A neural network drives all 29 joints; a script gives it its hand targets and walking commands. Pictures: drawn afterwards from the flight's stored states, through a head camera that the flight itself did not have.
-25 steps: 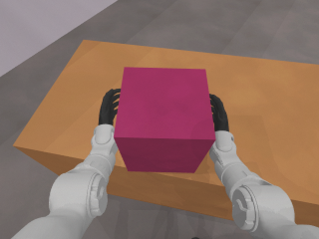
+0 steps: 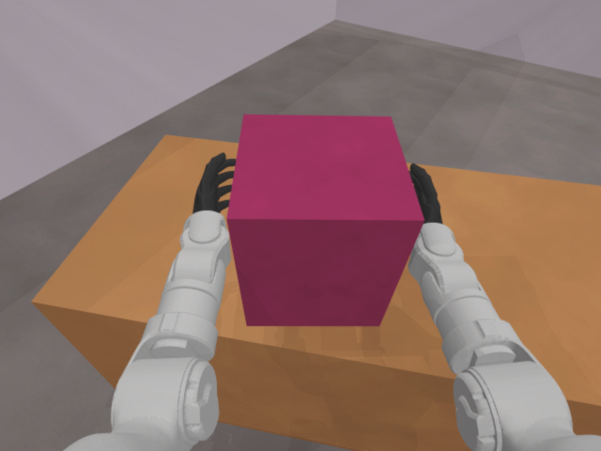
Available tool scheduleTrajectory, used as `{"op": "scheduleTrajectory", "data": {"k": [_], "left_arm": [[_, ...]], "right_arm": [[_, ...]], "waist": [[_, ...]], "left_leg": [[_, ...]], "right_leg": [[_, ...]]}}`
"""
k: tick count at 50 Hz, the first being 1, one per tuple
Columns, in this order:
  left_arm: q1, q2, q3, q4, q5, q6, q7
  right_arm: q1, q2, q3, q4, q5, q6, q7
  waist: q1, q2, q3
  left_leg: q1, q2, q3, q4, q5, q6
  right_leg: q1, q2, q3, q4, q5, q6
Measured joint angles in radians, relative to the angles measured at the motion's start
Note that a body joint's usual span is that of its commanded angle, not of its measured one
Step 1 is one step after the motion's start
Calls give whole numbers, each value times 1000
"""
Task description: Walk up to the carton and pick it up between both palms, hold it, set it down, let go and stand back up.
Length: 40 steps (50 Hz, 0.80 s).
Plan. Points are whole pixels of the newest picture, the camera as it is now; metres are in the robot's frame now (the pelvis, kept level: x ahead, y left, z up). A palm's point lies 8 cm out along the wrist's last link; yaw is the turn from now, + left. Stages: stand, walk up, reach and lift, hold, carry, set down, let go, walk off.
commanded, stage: reach and lift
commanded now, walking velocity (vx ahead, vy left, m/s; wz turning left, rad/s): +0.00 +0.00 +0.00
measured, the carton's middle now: (315, 226) +0.41 -0.01 +0.09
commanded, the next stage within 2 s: hold in 1.32 s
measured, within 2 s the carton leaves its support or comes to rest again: neither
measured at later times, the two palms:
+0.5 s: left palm (209, 203) +0.37 +0.13 +0.16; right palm (439, 216) +0.36 -0.17 +0.14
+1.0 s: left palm (210, 200) +0.37 +0.13 +0.17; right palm (443, 219) +0.36 -0.17 +0.15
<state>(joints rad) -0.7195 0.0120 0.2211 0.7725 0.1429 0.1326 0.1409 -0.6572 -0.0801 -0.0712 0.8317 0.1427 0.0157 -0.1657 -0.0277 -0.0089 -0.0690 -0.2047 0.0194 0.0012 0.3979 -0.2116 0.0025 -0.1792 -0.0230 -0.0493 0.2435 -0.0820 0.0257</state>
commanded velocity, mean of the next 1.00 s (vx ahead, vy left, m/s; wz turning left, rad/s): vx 0.00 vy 0.00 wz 0.00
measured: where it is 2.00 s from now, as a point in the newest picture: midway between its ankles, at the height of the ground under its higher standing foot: outside the picture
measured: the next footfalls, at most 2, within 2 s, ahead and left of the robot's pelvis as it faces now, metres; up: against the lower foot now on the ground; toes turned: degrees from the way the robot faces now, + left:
none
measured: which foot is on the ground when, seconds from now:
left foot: down 0.00-1.00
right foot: down 0.00-1.00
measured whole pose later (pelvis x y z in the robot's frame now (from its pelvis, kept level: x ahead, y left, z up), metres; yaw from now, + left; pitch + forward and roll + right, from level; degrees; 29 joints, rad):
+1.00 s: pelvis +0.01 -0.01 +0.00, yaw +1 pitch -8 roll -2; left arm -0.55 -0.08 0.22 0.11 0.33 0.58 0.04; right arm -0.55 -0.06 -0.03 0.49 0.18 0.21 -0.16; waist -0.10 -0.04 0.07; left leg -0.01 0.02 -0.02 0.38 -0.23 0.00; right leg 0.02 -0.02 -0.07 0.23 -0.11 0.03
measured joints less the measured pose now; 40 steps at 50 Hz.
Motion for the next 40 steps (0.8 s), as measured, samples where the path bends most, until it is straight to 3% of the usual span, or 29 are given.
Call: {"op": "scheduleTrajectory", "data": {"k": [4, 12, 27, 40], "left_arm": [[82, -22, 16, -129, 20, 73, -6], [83, -24, 55, -226, 52, 174, -57], [80, -52, 120, -387, 147, 310, -138], [133, -62, 40, -549, 181, 398, -127]], "right_arm": [[25, 12, 16, -52, -4, 53, 5], [25, 56, -30, -109, -66, 118, 3], [18, 67, -3, -176, -47, 181, -17], [76, 62, 2, -262, 1, 178, 0]], "waist": [[-11, -1, 9], [-55, -29, 43], [-43, -25, 71], [-75, -69, 113]], "left_leg": [[43, 11, -15, -14, 4, -13], [79, 11, -43, -60, 42, -27], [148, 3, -22, -84, 38, -15], [179, -5, -26, -33, -8, -7]], "right_leg": [[49, 12, -15, -15, 2, -9], [63, 11, -43, 5, -7, -25], [117, 3, -22, 1, -14, -13], [180, -5, -27, -11, -28, 1]]}}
